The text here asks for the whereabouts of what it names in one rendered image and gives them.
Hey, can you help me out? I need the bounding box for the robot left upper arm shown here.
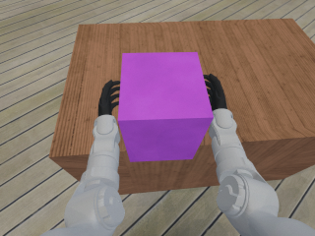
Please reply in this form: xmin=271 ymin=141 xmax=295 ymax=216
xmin=39 ymin=185 xmax=125 ymax=236

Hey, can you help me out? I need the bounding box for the robot right upper arm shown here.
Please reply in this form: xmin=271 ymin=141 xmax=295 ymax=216
xmin=216 ymin=173 xmax=315 ymax=236

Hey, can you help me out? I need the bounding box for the left robot forearm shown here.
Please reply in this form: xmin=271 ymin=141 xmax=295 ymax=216
xmin=64 ymin=114 xmax=120 ymax=226

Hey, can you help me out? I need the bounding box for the carton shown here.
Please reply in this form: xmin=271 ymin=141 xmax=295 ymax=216
xmin=117 ymin=52 xmax=214 ymax=162

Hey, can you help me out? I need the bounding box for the right robot hand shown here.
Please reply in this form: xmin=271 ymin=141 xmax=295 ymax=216
xmin=203 ymin=74 xmax=227 ymax=111

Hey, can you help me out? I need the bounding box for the right robot forearm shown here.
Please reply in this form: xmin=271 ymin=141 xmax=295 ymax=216
xmin=209 ymin=108 xmax=268 ymax=184

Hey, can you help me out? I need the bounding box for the pedestal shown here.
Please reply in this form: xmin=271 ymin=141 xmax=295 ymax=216
xmin=48 ymin=18 xmax=315 ymax=195

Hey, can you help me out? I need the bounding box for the left robot hand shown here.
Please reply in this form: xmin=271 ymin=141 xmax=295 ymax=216
xmin=97 ymin=80 xmax=121 ymax=117

